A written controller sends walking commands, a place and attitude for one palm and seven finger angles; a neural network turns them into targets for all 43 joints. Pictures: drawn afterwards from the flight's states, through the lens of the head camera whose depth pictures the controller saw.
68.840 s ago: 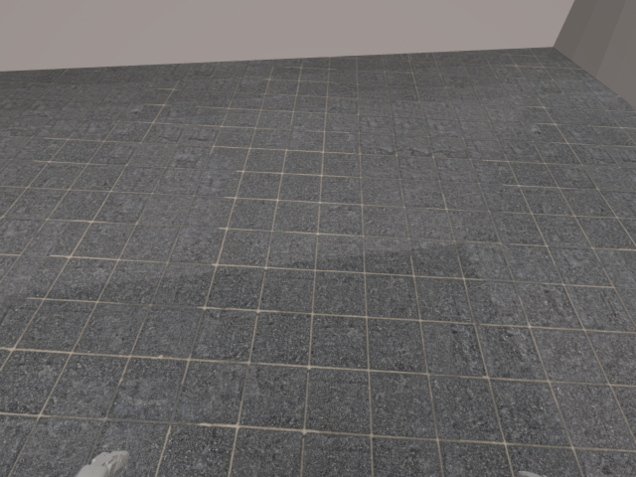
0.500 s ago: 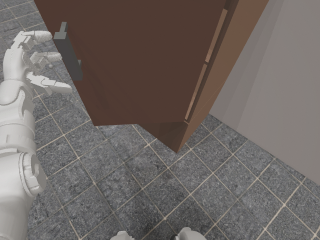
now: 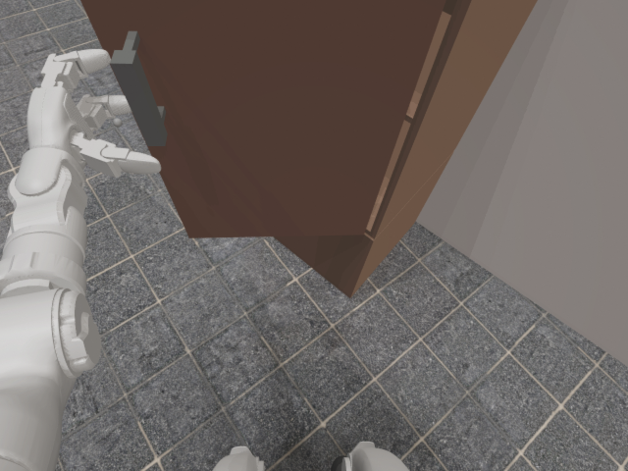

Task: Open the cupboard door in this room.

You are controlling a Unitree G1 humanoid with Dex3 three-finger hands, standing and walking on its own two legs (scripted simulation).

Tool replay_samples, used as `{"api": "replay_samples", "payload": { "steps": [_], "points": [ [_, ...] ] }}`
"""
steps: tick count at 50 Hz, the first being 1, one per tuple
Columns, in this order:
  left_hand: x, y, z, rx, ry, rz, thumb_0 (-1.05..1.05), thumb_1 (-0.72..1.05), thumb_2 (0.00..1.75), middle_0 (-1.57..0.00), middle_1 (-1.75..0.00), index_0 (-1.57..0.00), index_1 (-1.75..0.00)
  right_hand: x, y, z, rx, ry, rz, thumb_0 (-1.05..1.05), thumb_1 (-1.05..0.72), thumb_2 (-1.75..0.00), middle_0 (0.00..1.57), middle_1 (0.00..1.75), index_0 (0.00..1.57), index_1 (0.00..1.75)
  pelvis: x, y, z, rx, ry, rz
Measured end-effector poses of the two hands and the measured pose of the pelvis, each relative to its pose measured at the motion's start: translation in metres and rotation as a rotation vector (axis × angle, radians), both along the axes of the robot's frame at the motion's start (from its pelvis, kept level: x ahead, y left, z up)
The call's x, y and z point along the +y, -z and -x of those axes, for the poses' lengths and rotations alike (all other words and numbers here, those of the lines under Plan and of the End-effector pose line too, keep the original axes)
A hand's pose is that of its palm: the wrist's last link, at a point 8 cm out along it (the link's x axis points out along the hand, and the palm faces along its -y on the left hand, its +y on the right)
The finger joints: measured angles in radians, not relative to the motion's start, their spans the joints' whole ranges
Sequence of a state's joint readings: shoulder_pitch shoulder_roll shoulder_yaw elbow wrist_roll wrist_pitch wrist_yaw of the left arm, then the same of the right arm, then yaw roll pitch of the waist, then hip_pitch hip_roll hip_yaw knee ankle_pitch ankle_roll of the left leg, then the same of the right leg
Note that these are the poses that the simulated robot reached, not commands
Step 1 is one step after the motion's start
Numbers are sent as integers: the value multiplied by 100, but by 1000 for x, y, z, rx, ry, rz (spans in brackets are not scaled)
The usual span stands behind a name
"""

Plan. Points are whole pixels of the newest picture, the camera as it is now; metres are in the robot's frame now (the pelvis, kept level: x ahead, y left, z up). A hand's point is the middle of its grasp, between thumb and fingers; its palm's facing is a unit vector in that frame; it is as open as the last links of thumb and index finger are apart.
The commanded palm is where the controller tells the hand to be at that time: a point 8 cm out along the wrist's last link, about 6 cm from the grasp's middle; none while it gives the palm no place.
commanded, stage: slide the fingers in behind the handle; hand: left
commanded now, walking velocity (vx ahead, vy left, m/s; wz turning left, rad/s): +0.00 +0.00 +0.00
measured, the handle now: (145, 91) +0.56 +0.19 +0.12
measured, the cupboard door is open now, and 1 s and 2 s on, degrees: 44 41 57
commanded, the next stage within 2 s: close the thumb around the handle in 0.58 s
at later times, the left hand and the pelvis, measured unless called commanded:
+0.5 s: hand (159, 115) +0.52 +0.17 +0.11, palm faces +0.02 -1.00 +0.03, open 14.7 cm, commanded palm +0.50 +0.21 +0.12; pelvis +0.00 +0.01 +0.00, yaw +0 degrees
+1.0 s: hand (158, 117) +0.52 +0.17 +0.12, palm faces +0.02 -1.00 -0.01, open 11.2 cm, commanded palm +0.49 +0.22 +0.12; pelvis +0.01 +0.00 +0.00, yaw -3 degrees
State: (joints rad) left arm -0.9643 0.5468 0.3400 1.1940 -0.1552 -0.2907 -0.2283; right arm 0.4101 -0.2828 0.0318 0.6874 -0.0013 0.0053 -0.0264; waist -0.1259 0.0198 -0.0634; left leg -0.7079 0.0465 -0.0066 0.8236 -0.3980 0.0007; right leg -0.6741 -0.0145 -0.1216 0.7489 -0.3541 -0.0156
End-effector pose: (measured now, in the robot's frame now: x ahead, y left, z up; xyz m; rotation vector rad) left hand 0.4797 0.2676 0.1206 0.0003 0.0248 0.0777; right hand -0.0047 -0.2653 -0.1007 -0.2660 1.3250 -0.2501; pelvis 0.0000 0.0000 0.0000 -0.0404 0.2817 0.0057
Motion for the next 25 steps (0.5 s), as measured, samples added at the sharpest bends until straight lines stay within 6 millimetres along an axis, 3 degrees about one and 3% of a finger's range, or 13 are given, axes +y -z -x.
{"api": "replay_samples", "payload": {
  "steps": [17, 22, 25],
  "points": [
    [-11, 0, -6, -5, -5, -27, -2, -50, 30, -30, -120, 0, -109, 10, 6, -6, 7, -36, -31, 1, -91, -90, 21, 30, 20, 30, 5, 2, -2, 13, -17, 3],
    [-40, 5, -15, 11, 96, -23, -2, -50, 30, -29, -120, -9, -113, 12, 7, -9, -3, -27, -36, 1, -90, -90, 21, 30, 20, 30, 7, 2, -4, 15, -11, 1],
    [-42, 7, -21, 14, 58, 35, -2, -50, 30, -27, -120, -16, -116, 13, 6, -9, -24, -6, -31, 1, -90, -90, 21, 30, 20, 30, 6, 2, -5, 18, 5, -3]
  ]
}}
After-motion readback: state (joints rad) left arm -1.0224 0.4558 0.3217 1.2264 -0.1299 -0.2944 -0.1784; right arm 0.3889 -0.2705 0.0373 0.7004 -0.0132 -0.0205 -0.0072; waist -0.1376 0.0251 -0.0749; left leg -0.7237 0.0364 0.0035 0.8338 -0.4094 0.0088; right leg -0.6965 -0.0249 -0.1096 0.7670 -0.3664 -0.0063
